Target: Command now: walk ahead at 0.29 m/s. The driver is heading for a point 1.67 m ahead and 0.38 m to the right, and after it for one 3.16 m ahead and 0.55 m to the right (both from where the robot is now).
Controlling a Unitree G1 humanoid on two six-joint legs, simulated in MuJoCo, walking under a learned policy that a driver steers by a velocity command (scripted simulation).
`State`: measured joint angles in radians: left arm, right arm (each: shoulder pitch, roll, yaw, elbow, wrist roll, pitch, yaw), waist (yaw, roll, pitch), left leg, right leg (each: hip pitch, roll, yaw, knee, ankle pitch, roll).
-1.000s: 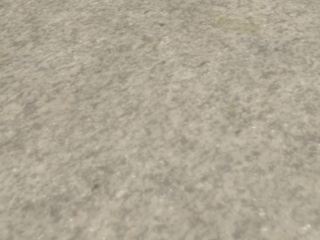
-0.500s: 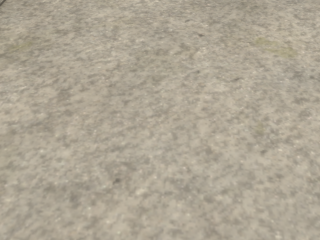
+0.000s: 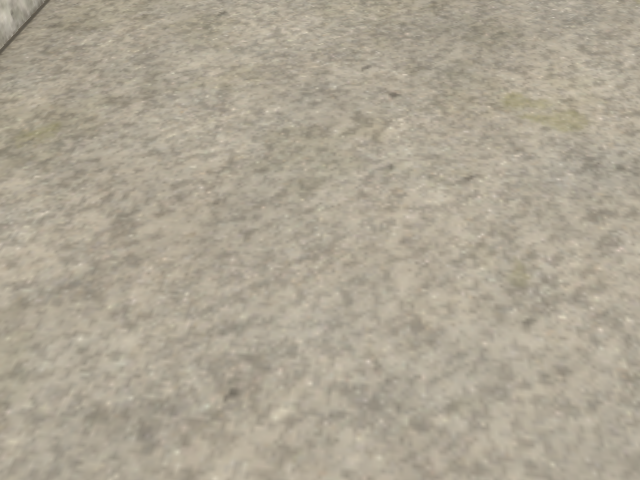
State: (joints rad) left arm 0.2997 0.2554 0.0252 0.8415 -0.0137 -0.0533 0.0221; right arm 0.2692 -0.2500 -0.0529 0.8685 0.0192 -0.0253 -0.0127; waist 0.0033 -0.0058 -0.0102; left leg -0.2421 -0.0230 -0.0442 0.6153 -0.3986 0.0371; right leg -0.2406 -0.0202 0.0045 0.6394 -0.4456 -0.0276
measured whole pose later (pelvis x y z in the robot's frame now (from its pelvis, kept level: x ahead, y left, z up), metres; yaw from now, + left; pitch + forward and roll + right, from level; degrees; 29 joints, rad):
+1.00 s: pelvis +0.20 -0.01 +0.01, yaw -1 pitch -1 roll +0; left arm 0.26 0.21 0.02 0.93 0.01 -0.03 0.03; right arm 0.13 -0.23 -0.03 1.01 0.00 0.00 -0.02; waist 0.00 0.00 0.04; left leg -0.27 -0.02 0.00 0.50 -0.21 0.02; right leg -0.17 -0.01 -0.01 0.51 -0.32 0.00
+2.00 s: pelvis +0.38 +0.02 +0.02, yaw +0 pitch +1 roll +0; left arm 0.07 0.26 0.06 0.89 -0.02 -0.08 -0.01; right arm 0.43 -0.18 -0.01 1.12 0.00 -0.09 -0.01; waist -0.08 -0.04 0.01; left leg 0.07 -0.05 0.05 0.18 -0.27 0.06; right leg -0.66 -0.11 -0.01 0.77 -0.04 -0.01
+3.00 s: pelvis +0.67 -0.01 +0.01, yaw +0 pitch -1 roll +0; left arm 0.18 0.23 0.02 1.06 0.00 0.00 0.03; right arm 0.16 -0.21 -0.05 1.08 0.00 -0.01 -0.04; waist 0.01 0.00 0.04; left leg -0.22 0.02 0.00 0.50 -0.26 -0.01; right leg -0.18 0.00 -0.05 0.48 -0.29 -0.02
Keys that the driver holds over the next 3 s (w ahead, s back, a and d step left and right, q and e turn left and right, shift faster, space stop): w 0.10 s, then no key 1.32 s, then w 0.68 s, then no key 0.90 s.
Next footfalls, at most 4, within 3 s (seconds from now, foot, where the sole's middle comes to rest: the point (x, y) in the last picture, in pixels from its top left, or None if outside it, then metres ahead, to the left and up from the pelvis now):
0.38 left None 0.28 0.10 -0.76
0.70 right None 0.21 -0.13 -0.76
2.18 right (388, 413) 0.68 -0.12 -0.76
2.58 left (283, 403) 0.71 0.12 -0.76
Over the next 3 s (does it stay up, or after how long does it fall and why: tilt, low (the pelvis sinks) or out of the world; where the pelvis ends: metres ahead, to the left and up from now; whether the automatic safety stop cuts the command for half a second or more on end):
stays up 0.67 -0.01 0.01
